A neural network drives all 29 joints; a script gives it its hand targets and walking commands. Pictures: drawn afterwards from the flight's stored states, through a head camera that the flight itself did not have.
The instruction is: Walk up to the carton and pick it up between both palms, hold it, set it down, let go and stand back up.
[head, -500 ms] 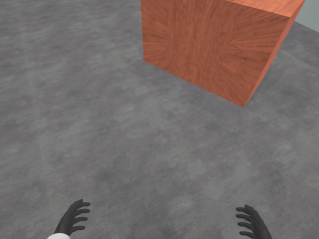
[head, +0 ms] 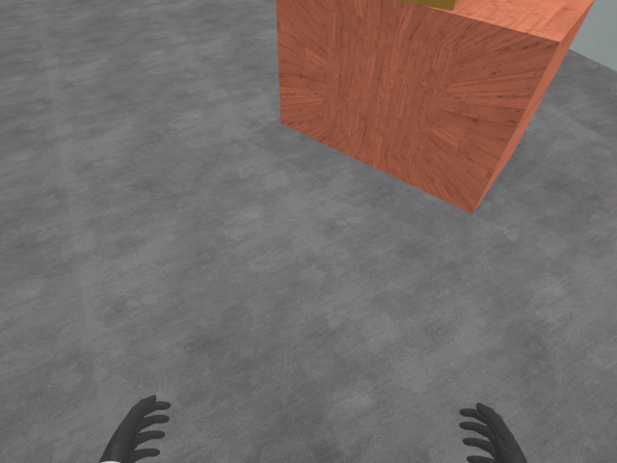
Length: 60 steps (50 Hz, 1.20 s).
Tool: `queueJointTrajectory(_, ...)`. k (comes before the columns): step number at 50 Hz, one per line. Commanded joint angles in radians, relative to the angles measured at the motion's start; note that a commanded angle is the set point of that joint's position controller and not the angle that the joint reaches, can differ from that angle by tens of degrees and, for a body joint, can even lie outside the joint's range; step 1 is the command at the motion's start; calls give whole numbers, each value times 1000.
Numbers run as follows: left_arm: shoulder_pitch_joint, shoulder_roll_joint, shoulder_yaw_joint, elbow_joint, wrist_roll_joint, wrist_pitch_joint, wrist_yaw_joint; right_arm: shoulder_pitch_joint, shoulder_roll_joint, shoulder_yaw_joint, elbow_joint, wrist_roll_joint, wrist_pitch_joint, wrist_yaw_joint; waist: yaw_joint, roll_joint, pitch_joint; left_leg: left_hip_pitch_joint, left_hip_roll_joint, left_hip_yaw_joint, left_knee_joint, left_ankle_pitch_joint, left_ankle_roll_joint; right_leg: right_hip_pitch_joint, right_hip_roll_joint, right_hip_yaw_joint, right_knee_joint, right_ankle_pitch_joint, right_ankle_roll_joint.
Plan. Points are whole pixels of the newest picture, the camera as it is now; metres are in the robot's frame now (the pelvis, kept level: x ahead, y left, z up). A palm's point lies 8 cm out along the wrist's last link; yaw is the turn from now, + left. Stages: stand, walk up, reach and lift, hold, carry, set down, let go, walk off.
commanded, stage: stand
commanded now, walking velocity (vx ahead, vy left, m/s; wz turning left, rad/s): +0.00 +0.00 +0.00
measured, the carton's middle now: out of the picture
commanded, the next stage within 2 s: walk up in 1.68 s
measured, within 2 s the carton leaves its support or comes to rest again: neither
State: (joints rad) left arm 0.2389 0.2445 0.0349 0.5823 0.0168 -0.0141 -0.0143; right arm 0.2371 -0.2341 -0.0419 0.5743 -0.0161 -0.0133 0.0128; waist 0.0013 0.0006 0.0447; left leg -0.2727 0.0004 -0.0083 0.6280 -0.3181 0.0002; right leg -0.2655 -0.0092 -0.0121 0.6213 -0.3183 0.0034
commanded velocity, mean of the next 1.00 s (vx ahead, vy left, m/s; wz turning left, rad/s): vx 0.00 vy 0.00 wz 0.00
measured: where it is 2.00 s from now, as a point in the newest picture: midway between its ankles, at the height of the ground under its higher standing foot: outside the picture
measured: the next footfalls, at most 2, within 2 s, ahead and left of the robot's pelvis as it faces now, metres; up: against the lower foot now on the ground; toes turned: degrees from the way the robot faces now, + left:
none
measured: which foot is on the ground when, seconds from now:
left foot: down 0.00-1.00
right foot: down 0.00-1.00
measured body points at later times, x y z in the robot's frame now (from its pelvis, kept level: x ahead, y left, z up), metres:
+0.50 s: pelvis -0.01 +0.00 +0.00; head +0.00 +0.00 +0.45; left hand +0.13 +0.25 -0.09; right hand +0.14 -0.25 -0.09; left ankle +0.01 +0.12 -0.73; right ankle +0.01 -0.12 -0.73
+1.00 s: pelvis -0.01 +0.00 +0.00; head +0.00 +0.00 +0.45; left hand +0.12 +0.26 -0.09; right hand +0.14 -0.25 -0.09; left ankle +0.01 +0.12 -0.73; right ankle +0.01 -0.12 -0.73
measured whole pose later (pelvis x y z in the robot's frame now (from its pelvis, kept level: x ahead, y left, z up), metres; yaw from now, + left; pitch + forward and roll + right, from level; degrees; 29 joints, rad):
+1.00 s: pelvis -0.01 +0.00 +0.00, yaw +1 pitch -2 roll +0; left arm 0.27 0.26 0.02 0.61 0.01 -0.01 -0.01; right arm 0.26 -0.24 -0.03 0.60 -0.01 -0.01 0.01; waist 0.00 0.00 0.04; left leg -0.28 -0.01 -0.03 0.60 -0.29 0.00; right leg -0.26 -0.01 -0.03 0.59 -0.29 0.00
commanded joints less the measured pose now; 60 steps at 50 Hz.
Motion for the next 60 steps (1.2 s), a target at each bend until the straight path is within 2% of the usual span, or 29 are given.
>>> queueJointTrajectory(1,-21,116,32,-85,-1,-17,4,-24,-125,-32,-87,1,-19,-3,0,6,-52,-7,79,-90,-132,118,34,2,-74,88,-120,114,-35)
queueJointTrajectory(60,19,137,20,-48,-5,-14,8,9,-139,-22,-54,3,-16,-7,1,7,-40,-17,76,-116,-155,110,34,2,-89,82,-156,77,-39)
